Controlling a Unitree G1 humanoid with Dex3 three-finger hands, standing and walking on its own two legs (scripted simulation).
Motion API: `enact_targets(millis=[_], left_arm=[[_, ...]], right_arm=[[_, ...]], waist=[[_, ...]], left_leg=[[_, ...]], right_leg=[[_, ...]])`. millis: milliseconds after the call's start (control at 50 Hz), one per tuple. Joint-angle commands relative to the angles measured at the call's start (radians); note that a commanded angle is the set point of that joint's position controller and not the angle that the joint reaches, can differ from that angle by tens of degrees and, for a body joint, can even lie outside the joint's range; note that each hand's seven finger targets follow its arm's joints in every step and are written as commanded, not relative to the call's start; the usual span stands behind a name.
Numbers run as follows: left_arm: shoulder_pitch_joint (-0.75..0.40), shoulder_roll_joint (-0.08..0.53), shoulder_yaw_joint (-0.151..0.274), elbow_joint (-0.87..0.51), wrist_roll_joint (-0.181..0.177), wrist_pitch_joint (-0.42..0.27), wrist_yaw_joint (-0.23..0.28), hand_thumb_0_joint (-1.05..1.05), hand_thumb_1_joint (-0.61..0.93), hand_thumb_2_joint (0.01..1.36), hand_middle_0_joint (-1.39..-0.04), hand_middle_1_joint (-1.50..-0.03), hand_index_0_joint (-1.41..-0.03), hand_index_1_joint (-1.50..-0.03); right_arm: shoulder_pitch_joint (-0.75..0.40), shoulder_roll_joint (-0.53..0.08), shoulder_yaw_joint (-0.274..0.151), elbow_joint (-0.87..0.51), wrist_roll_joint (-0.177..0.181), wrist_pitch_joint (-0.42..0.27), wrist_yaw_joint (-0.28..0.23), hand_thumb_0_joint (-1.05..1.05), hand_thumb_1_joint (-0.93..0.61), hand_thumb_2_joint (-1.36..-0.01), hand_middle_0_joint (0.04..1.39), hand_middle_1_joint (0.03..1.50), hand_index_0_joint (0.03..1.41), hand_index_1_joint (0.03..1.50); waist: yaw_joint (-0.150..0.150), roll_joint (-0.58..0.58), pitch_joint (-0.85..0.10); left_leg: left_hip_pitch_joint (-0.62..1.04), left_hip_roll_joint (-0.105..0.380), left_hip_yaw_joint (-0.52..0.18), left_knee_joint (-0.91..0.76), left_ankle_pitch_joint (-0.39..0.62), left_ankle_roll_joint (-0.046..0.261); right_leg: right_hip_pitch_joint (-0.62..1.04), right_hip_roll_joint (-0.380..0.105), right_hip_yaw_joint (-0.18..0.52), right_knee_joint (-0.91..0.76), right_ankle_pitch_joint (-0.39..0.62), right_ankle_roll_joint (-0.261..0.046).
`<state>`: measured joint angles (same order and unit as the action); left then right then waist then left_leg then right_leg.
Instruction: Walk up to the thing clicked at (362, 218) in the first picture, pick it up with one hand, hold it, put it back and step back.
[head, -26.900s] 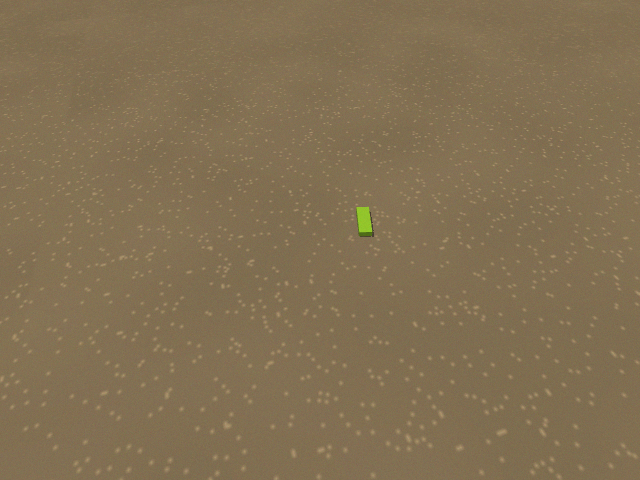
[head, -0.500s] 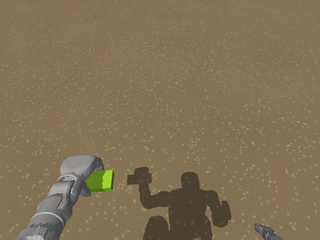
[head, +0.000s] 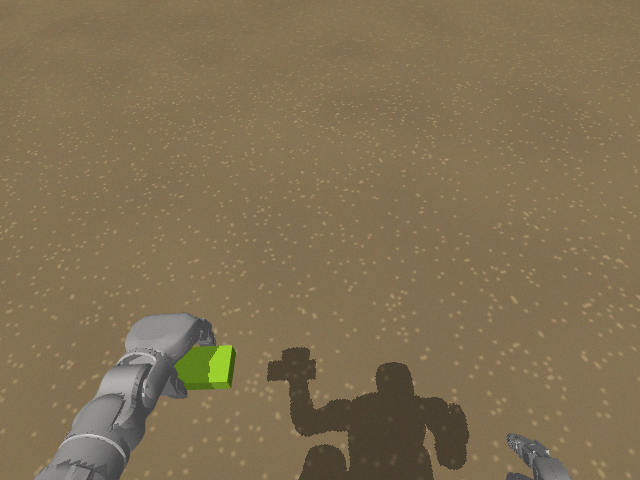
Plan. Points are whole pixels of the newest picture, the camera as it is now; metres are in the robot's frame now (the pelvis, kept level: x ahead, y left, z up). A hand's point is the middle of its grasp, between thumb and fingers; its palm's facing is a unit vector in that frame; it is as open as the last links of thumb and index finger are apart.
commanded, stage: hold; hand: left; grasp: from above
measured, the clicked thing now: (181, 368) +0.31 +0.22 -0.09
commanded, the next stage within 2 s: crouch in 1.24 s
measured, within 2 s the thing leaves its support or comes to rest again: neither
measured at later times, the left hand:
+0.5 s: hand (172, 376) +0.28 +0.21 -0.03, palm faces -0.47 -0.03 -0.88, open 8.4 cm
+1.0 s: hand (171, 375) +0.28 +0.21 -0.03, palm faces -0.48 -0.03 -0.88, open 8.5 cm
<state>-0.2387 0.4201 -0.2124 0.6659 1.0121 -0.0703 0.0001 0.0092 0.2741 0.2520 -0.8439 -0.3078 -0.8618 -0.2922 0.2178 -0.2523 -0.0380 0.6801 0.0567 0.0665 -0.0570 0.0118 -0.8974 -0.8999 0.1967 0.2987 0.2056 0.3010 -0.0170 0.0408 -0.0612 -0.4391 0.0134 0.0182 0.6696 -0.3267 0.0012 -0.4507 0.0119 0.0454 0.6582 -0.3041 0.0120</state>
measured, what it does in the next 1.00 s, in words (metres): stands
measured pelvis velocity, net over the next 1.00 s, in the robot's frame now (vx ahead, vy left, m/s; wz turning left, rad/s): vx -0.01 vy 0.00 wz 0.00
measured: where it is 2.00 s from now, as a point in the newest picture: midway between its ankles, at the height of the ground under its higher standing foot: outside the picture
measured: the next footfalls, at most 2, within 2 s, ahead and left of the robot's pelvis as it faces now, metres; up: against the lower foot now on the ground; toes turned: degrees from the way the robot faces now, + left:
none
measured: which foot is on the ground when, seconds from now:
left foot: down 0.00-1.00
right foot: down 0.00-1.00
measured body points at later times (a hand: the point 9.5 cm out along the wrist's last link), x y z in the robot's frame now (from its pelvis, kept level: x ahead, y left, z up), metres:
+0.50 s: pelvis -0.01 +0.00 +0.01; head +0.00 -0.02 +0.46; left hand +0.30 +0.21 +0.02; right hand +0.13 -0.26 -0.10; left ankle +0.01 +0.12 -0.72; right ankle +0.02 -0.13 -0.72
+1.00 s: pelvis -0.01 +0.00 +0.01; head +0.01 -0.02 +0.46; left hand +0.30 +0.21 +0.02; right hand +0.15 -0.25 -0.10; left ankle +0.01 +0.12 -0.72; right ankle +0.02 -0.13 -0.72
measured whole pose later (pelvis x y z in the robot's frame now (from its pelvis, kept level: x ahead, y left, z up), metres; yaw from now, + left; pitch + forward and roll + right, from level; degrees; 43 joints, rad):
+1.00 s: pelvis -0.01 +0.00 +0.01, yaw +0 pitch +1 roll +0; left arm -0.20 0.43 -0.23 0.59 0.99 -0.09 -0.05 0.01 0.25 0.30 -0.82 -0.37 -0.83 -0.36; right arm 0.16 -0.25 -0.02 0.67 0.07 0.08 -0.07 0.01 -0.90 -0.90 0.20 0.30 0.20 0.30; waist 0.00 0.05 -0.01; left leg -0.29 0.01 0.02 0.51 -0.25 0.00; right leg -0.31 0.01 0.05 0.52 -0.23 0.01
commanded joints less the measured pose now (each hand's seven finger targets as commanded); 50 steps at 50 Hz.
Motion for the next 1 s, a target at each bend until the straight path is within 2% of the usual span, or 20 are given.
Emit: enact_targets(millis=[0,80,100,140,300,320,400,440,460,600,640,700,760,780,800,820,840,900,960,980], left_arm=[[-0.326,0.213,0.108,-0.212,-0.009,0.000,0.031,0.000,0.699,0.471,-1.036,-0.429,-1.061,-0.404],[-0.333,0.206,0.099,-0.231,-0.014,0.001,0.027,0.000,0.729,0.478,-1.051,-0.447,-1.080,-0.418],[-0.323,0.222,0.115,-0.212,-0.012,0.001,0.026,0.000,0.717,0.470,-1.036,-0.455,-1.068,-0.423],[-0.334,0.210,0.099,-0.241,-0.014,-0.002,0.021,0.000,0.726,0.464,-1.040,-0.463,-1.074,-0.428],[-0.318,0.215,0.105,-0.229,-0.020,-0.002,0.015,0.000,0.724,0.475,-1.041,-0.468,-1.074,-0.435],[-0.314,0.200,0.092,-0.223,-0.020,-0.002,0.010,0.000,0.715,0.480,-1.040,-0.461,-1.070,-0.432],[-0.295,0.219,0.110,-0.220,-0.024,-0.007,0.002,0.000,0.724,0.489,-1.045,-0.470,-1.075,-0.440],[-0.325,0.210,0.097,-0.253,-0.028,-0.011,0.001,0.000,0.718,0.481,-1.037,-0.480,-1.070,-0.446],[-0.328,0.223,0.112,-0.255,-0.030,-0.012,0.003,0.000,0.719,0.486,-1.032,-0.494,-1.067,-0.459],[-0.309,0.232,0.122,-0.253,-0.026,-0.014,0.007,0.000,0.724,0.495,-1.038,-0.491,-1.072,-0.456],[-0.318,0.218,0.108,-0.276,-0.035,-0.016,-0.002,0.000,0.723,0.518,-1.048,-0.492,-1.078,-0.463],[-0.307,0.230,0.121,-0.286,-0.034,-0.015,-0.006,0.000,0.713,0.519,-1.043,-0.493,-1.071,-0.465],[-0.288,0.202,0.092,-0.256,-0.032,-0.011,-0.014,0.000,0.715,0.490,-1.034,-0.494,-1.067,-0.460],[-0.276,0.233,0.126,-0.260,-0.037,-0.013,-0.015,0.000,0.720,0.493,-1.037,-0.486,-1.071,-0.452],[-0.273,0.237,0.130,-0.269,-0.043,-0.015,-0.017,0.000,0.710,0.504,-1.033,-0.491,-1.063,-0.460],[-0.275,0.206,0.094,-0.266,-0.036,-0.017,-0.023,0.000,0.702,0.510,-1.031,-0.491,-1.060,-0.462],[-0.282,0.197,0.086,-0.270,-0.035,-0.018,-0.026,0.000,0.708,0.507,-1.035,-0.487,-1.065,-0.458],[-0.270,0.221,0.117,-0.274,-0.033,-0.020,-0.014,0.000,0.693,0.526,-1.026,-0.485,-1.052,-0.460],[-0.327,0.219,0.108,-0.290,-0.019,-0.021,-0.001,0.000,0.695,0.541,-1.031,-0.500,-1.056,-0.475],[-0.321,0.234,0.128,-0.274,-0.020,-0.020,0.008,0.000,0.695,0.525,-1.027,-0.484,-1.052,-0.458]], right_arm=[[-0.062,-0.134,-0.045,-0.125,0.003,-0.043,-0.016,0.000,-0.898,-0.899,0.200,0.300,0.200,0.300],[-0.068,-0.133,-0.042,-0.125,0.004,-0.046,-0.017,0.000,-0.897,-0.898,0.200,0.300,0.199,0.300],[-0.073,-0.132,-0.041,-0.124,0.004,-0.045,-0.019,0.000,-0.897,-0.898,0.200,0.300,0.199,0.300],[-0.081,-0.131,-0.039,-0.129,0.005,-0.046,-0.020,0.000,-0.899,-0.899,0.200,0.300,0.199,0.300],[-0.098,-0.131,-0.035,-0.132,0.008,-0.045,-0.021,0.000,-0.898,-0.899,0.200,0.300,0.199,0.300],[-0.097,-0.129,-0.033,-0.133,0.008,-0.046,-0.021,0.000,-0.899,-0.899,0.199,0.300,0.199,0.300],[-0.110,-0.128,-0.030,-0.144,0.010,-0.045,-0.023,0.000,-0.900,-0.900,0.199,0.300,0.199,0.300],[-0.114,-0.127,-0.028,-0.145,0.010,-0.046,-0.024,0.000,-0.902,-0.900,0.199,0.300,0.199,0.300],[-0.115,-0.128,-0.029,-0.147,0.010,-0.045,-0.025,0.000,-0.902,-0.900,0.199,0.300,0.199,0.300],[-0.131,-0.124,-0.026,-0.142,0.009,-0.047,-0.028,0.000,-0.900,-0.900,0.199,0.300,0.199,0.300],[-0.134,-0.122,-0.025,-0.143,0.009,-0.047,-0.028,0.000,-0.903,-0.901,0.199,0.300,0.199,0.300],[-0.133,-0.124,-0.026,-0.138,0.009,-0.044,-0.029,0.000,-0.904,-0.901,0.199,0.300,0.199,0.300],[-0.133,-0.122,-0.023,-0.140,0.012,-0.042,-0.029,0.000,-0.903,-0.901,0.199,0.300,0.199,0.300],[-0.138,-0.122,-0.024,-0.143,0.013,-0.041,-0.030,0.000,-0.900,-0.900,0.199,0.300,0.199,0.300],[-0.144,-0.121,-0.022,-0.146,0.012,-0.038,-0.030,0.000,-0.900,-0.900,0.199,0.300,0.199,0.300],[-0.149,-0.115,-0.019,-0.147,0.012,-0.037,-0.030,0.000,-0.903,-0.901,0.199,0.300,0.199,0.300],[-0.149,-0.117,-0.019,-0.149,0.012,-0.036,-0.030,0.000,-0.904,-0.901,0.199,0.300,0.199,0.300],[-0.146,-0.119,-0.023,-0.146,0.012,-0.033,-0.030,0.000,-0.901,-0.901,0.199,0.300,0.199,0.300],[-0.132,-0.121,-0.025,-0.133,0.008,-0.028,-0.029,0.000,-0.900,-0.900,0.199,0.300,0.199,0.300],[-0.127,-0.122,-0.026,-0.129,0.009,-0.027,-0.030,0.000,-0.896,-0.899,0.200,0.300,0.199,0.300]], waist=[[0.000,-0.006,-0.250],[-0.002,-0.020,-0.248],[0.004,-0.009,-0.235],[0.005,-0.025,-0.244],[0.006,-0.005,-0.202],[0.004,-0.014,-0.196],[0.015,-0.010,-0.180],[0.010,-0.004,-0.201],[0.013,0.004,-0.196],[0.021,-0.013,-0.190],[0.015,-0.027,-0.194],[0.024,0.001,-0.206],[0.014,-0.029,-0.175],[0.029,-0.024,-0.175],[0.027,-0.025,-0.178],[0.021,-0.029,-0.166],[0.015,-0.029,-0.163],[0.022,-0.008,-0.182],[0.009,0.000,-0.198],[0.015,0.000,-0.204]], left_leg=[[0.164,-0.032,-0.001,-0.095,0.236,0.012],[0.172,-0.033,0.001,-0.105,0.230,0.015],[0.171,-0.034,0.003,-0.111,0.222,0.015],[0.182,-0.034,0.003,-0.118,0.223,0.015],[0.198,-0.028,0.003,-0.162,0.185,0.013],[0.198,-0.025,-0.001,-0.165,0.188,0.013],[0.197,-0.028,0.001,-0.180,0.170,0.015],[0.219,-0.027,0.000,-0.185,0.181,0.014],[0.219,-0.030,0.003,-0.186,0.180,0.014],[0.236,-0.035,0.009,-0.196,0.189,0.015],[0.242,-0.034,0.009,-0.197,0.185,0.017],[0.262,-0.033,0.010,-0.205,0.216,0.013],[0.253,-0.031,0.006,-0.211,0.212,0.016],[0.249,-0.034,0.009,-0.212,0.207,0.016],[0.254,-0.035,0.009,-0.216,0.211,0.016],[0.254,-0.035,0.009,-0.216,0.210,0.017],[0.260,-0.035,0.010,-0.216,0.210,0.017],[0.273,-0.036,0.011,-0.216,0.234,0.014],[0.285,-0.030,0.006,-0.214,0.255,0.011],[0.285,-0.029,0.006,-0.213,0.266,0.011]], right_leg=[[0.104,0.026,-0.020,-0.105,0.191,-0.021],[0.116,0.025,-0.019,-0.120,0.188,-0.018],[0.114,0.024,-0.019,-0.128,0.179,-0.018],[0.125,0.024,-0.017,-0.135,0.179,-0.017],[0.133,0.026,-0.021,-0.164,0.137,-0.022],[0.135,0.028,-0.021,-0.163,0.139,-0.023],[0.150,0.025,-0.020,-0.180,0.121,-0.023],[0.153,0.025,-0.019,-0.181,0.132,-0.023],[0.157,0.024,-0.019,-0.188,0.128,-0.023],[0.170,0.020,-0.018,-0.209,0.135,-0.019],[0.182,0.020,-0.015,-0.215,0.132,-0.017],[0.193,0.022,-0.018,-0.212,0.160,-0.021],[0.184,0.023,-0.021,-0.218,0.161,-0.019],[0.196,0.019,-0.020,-0.226,0.154,-0.018],[0.200,0.019,-0.020,-0.226,0.156,-0.019],[0.193,0.018,-0.019,-0.230,0.155,-0.018],[0.189,0.019,-0.018,-0.230,0.157,-0.018],[0.195,0.019,-0.019,-0.223,0.177,-0.021],[0.191,0.024,-0.023,-0.215,0.198,-0.023],[0.197,0.026,-0.024,-0.212,0.207,-0.023]])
